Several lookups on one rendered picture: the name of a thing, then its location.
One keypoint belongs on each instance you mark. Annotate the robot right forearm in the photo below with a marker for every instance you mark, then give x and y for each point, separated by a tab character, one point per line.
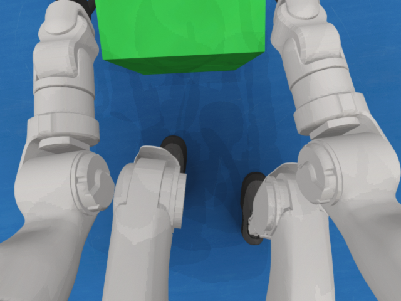
317	73

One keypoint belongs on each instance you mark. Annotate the robot left forearm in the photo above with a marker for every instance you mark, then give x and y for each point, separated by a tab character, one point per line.
63	84

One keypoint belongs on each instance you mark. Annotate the robot left upper arm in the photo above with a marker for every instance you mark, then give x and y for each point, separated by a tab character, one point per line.
60	196

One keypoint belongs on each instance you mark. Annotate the robot right upper arm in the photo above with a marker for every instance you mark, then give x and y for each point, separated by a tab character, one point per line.
354	178

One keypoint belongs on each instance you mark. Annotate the carton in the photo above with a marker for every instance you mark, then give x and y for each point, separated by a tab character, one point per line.
181	36

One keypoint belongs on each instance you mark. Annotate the left robot hand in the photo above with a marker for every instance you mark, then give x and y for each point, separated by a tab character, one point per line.
89	6

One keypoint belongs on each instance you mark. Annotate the right robot thigh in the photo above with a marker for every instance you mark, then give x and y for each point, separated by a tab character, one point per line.
301	259

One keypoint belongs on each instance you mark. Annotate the robot right shin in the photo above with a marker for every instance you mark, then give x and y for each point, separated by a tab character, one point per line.
254	226

